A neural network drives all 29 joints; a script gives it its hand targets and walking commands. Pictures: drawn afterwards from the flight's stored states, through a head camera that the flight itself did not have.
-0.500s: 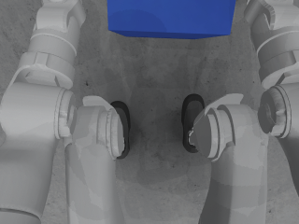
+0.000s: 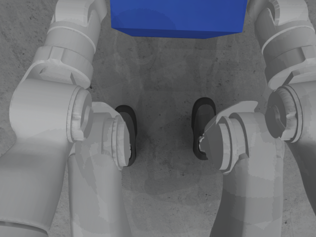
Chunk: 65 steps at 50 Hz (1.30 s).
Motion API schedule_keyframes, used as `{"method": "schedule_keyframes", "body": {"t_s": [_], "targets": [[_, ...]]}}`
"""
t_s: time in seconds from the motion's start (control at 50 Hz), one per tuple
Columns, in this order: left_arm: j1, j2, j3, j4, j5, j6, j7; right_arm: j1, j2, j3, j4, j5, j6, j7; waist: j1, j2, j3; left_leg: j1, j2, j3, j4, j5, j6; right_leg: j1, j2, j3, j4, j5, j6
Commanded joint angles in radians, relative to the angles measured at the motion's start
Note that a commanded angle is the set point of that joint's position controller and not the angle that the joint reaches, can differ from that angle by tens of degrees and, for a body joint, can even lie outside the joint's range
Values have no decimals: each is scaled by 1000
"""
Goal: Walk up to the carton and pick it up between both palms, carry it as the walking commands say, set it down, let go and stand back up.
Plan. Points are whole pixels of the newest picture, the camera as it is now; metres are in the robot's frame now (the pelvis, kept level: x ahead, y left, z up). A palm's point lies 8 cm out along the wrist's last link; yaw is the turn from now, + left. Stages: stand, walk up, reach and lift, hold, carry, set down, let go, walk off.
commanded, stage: reach and lift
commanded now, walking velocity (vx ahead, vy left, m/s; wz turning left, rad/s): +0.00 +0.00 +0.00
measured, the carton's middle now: out of the picture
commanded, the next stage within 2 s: none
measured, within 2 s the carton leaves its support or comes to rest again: leaves its support in 0.54 s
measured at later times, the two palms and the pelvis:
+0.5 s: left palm out of the picture +0.56 +0.14 -0.19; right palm out of the picture +0.56 -0.16 -0.18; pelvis +0.01 +0.00 -0.02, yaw +1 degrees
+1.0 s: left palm out of the picture +0.55 +0.13 -0.13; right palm out of the picture +0.55 -0.16 -0.12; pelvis +0.00 +0.00 +0.02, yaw +1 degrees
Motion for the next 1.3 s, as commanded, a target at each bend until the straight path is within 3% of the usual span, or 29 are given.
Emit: {"method": "schedule_keyframes", "body": {"t_s": [0.0,0.1,0.28,0.4,0.46,0.58,0.8,1.06,1.28], "targets": [[-464,-665,-124,-194,19,15,-197,-485,742,155,-183,-33,31,209,57,7,-1333,450,-89,85,-167,252,10,590,88,-59,-130,244,10],[-464,-867,-100,-251,61,69,-286,-505,943,142,-237,-84,91,298,65,-6,-1302,391,-105,108,-143,226,19,568,105,-80,-100,220,2],[-441,-1012,-111,-329,47,109,-320,-472,1049,115,-276,-73,131,353,34,25,-1354,436,-116,114,-128,267,23,527,108,-106,-78,241,-9],[-467,-1062,-164,-414,3,112,-319,-453,1080,120,-339,-73,141,352,-11,25,-1507,519,-124,110,-119,361,14,585,110,-119,-71,332,-9],[-479,-1086,-186,-400,-2,120,-318,-428,1111,113,-301,-88,158,358,-28,31,-1512,533,-124,116,-134,346,11,573,107,-130,-83,313,-11],[-556,-1099,-240,-540,-36,126,-293,-465,1167,154,-425,-68,183,350,-27,25,-1778,666,-134,122,-143,425,9,687,116,-140,-100,389,-1],[-595,-1088,-206,-553,38,161,-292,-480,1215,147,-410,-144,243,355,17,10,-1765,610,-129,144,-214,291,16,684,123,-127,-177,263,4],[-585,-1134,-220,-597,64,234,-309,-517,1234,198,-494,-166,302,352,6,4,-1904,676,-140,151,-275,274,19,777,127,-130,-247,246,9],[-545,-1167,-272,-670,50,264,-310,-488,1240,262,-592,-156,324,350,-14,9,-2076,774,-155,144,-314,358,13,874,132,-130,-286,332,13]]}}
